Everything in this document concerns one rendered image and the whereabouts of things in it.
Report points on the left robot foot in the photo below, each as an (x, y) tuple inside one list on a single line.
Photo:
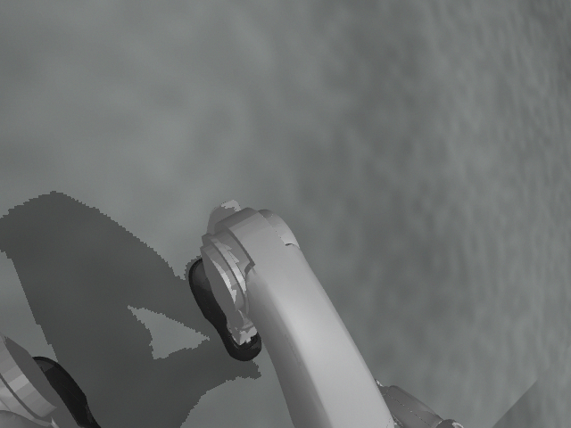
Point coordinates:
[(70, 393)]

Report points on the right robot hand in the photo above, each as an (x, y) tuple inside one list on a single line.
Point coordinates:
[(406, 410)]

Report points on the right robot foot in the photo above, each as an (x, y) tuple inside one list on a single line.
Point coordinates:
[(201, 289)]

